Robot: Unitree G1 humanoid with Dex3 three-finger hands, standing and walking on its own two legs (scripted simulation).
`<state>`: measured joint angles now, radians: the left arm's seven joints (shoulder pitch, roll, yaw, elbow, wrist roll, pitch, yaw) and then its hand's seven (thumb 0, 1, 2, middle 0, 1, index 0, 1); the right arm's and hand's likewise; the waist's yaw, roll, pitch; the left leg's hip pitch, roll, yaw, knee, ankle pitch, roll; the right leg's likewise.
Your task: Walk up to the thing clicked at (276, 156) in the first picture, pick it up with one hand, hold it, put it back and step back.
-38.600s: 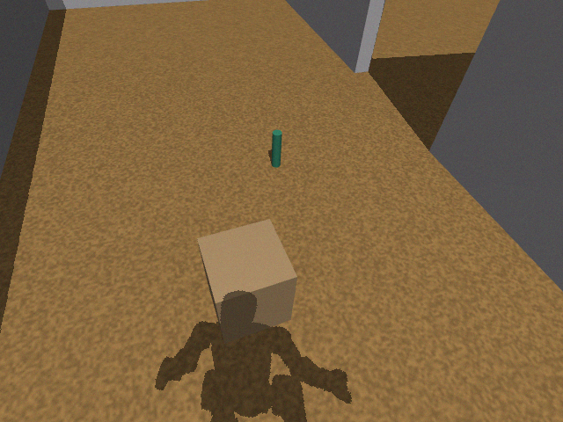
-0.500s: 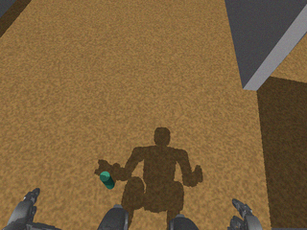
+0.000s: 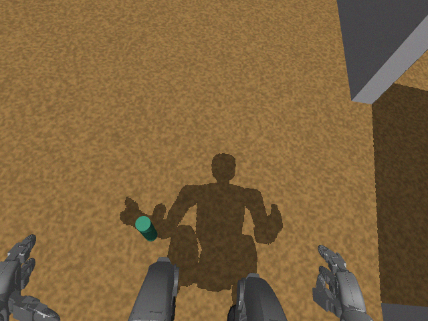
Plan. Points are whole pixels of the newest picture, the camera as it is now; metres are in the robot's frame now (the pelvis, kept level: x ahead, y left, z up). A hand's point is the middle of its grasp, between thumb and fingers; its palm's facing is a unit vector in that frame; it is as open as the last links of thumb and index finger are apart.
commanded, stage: go down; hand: left
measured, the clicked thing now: (147, 229) +0.36 +0.22 -0.53
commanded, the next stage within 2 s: approach in 1.90 s
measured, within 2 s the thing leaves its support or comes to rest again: neither
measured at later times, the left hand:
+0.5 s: hand (47, 247) +0.24 +0.37 -0.18, palm faces +0.18 -0.97 -0.19, open 17.5 cm
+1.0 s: hand (49, 235) +0.27 +0.39 -0.22, palm faces +0.16 -0.98 -0.14, open 17.5 cm
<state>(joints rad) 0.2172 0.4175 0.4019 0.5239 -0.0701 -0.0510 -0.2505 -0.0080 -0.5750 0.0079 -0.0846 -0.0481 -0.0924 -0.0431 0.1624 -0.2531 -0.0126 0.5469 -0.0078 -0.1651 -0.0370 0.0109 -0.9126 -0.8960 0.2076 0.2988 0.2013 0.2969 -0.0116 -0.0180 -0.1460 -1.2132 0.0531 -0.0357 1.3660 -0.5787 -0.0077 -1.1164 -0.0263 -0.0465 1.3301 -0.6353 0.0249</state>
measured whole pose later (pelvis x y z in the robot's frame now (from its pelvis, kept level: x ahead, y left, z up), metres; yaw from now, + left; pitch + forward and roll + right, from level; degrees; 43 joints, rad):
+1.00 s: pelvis -0.07 -0.01 -0.19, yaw -5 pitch +33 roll -7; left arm -0.33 0.77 0.78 0.95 -0.21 -0.36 -0.67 -0.01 -0.57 0.08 -0.06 -0.07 -0.05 -0.08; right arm 0.07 -0.33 0.06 0.68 -0.03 -0.19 -0.06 0.01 -0.91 -0.90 0.21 0.30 0.20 0.30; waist -0.02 -0.03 -0.14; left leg -1.97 0.07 -0.12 2.03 -0.65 -0.02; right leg -1.85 0.01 -0.08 2.00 -0.72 0.01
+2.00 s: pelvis -0.07 +0.00 -0.24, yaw -6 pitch +32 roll -7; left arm -0.40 0.83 0.84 0.96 -0.25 -0.36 -0.76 -0.02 -0.58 0.09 -0.05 -0.05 -0.04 -0.07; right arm 0.05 -0.34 0.09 0.69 -0.04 -0.20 -0.07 0.01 -0.92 -0.91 0.21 0.30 0.20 0.30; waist -0.02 -0.05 -0.11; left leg -2.10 0.06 -0.14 2.18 -0.65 -0.02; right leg -1.97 0.01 -0.08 2.14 -0.73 0.02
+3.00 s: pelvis -0.08 +0.01 -0.36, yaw -15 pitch +14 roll -13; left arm -0.41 0.70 0.68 1.26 -0.29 -1.00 -0.48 -0.02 -0.61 0.02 -0.07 -0.09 -0.08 -0.09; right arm -0.19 -0.36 0.37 0.64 -0.28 -0.10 0.07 0.00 -0.93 -0.90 0.21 0.30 0.21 0.30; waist -0.13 -0.24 0.20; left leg -2.24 0.05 -0.36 2.65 -0.70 -0.05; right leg -2.08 0.10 -0.20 2.50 -0.72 0.05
